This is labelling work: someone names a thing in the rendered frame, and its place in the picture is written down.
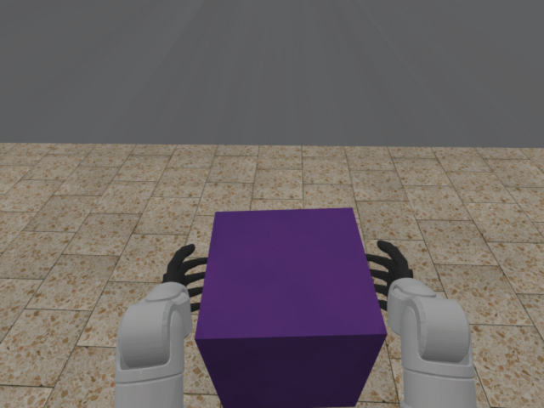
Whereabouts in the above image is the carton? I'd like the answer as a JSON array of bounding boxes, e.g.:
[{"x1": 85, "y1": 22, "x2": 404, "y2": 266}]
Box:
[{"x1": 195, "y1": 207, "x2": 388, "y2": 408}]

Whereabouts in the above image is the left robot forearm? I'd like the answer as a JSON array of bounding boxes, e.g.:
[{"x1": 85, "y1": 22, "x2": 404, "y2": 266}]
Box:
[{"x1": 114, "y1": 282, "x2": 193, "y2": 408}]

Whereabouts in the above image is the left robot hand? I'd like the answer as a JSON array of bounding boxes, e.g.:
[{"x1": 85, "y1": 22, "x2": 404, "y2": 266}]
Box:
[{"x1": 162, "y1": 244, "x2": 207, "y2": 312}]

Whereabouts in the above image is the right robot hand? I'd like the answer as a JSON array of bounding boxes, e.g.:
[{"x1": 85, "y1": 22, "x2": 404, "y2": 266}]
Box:
[{"x1": 365, "y1": 241, "x2": 414, "y2": 311}]

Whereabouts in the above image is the right robot forearm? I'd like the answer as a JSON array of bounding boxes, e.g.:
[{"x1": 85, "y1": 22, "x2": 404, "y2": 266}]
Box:
[{"x1": 387, "y1": 278, "x2": 477, "y2": 408}]

